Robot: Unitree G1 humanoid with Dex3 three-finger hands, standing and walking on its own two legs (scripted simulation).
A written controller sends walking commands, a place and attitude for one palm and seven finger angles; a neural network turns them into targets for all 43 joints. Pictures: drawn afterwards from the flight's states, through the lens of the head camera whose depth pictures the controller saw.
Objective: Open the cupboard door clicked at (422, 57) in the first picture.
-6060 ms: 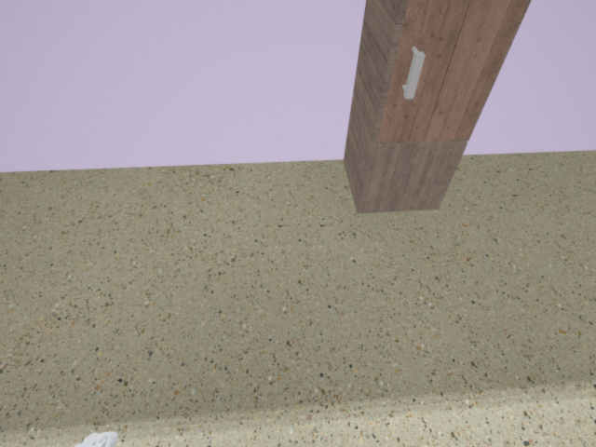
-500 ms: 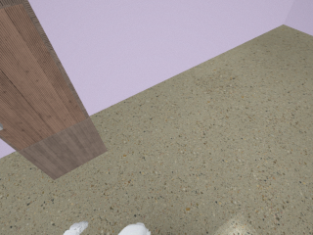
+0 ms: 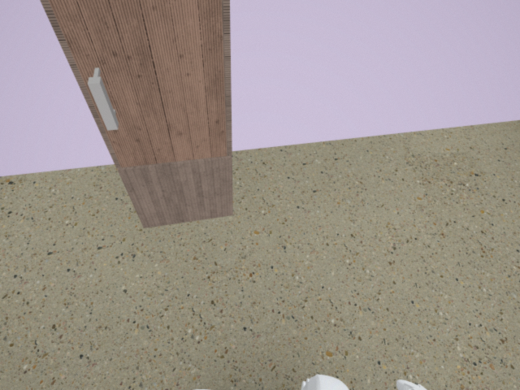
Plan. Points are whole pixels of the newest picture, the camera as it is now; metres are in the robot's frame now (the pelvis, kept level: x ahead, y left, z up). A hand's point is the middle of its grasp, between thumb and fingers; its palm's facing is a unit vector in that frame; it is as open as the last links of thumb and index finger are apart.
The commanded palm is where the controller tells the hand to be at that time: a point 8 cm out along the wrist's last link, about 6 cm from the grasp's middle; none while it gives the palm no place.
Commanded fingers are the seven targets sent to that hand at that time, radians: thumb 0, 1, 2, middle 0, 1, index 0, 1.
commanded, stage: turn to face it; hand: left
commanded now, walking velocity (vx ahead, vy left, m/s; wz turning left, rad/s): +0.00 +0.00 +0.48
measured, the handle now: (105, 99) +0.75 +0.45 -0.05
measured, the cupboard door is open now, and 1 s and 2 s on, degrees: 0 0 0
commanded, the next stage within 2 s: take the last steps up to it in 0.40 s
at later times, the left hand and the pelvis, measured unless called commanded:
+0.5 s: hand out of the picture +0.01 +0.16 -0.14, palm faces +0.25 -0.93 -0.26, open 7.4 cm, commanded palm none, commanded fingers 0.00 0.90 0.90 -0.20 -0.30 -0.20 -0.30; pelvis -0.02 -0.04 +0.01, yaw +14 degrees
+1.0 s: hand out of the picture -0.02 +0.22 -0.16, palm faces +0.34 -0.92 -0.18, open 7.4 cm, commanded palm none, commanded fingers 0.00 0.90 0.90 -0.20 -0.30 -0.20 -0.30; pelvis +0.02 +0.03 +0.01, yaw +18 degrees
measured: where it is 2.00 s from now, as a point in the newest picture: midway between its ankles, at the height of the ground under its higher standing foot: (225, 352)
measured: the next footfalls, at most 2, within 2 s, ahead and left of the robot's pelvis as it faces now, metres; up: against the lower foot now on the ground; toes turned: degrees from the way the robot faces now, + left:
right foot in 0.24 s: +0.04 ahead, -0.13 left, +0.00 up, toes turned +4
left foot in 0.70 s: -0.06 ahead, +0.11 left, +0.00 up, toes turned +22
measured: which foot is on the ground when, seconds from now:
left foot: down 0.00-0.26, up 0.28-0.68, down 0.70-1.00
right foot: up 0.00-0.22, down 0.24-0.70, up 0.72-1.00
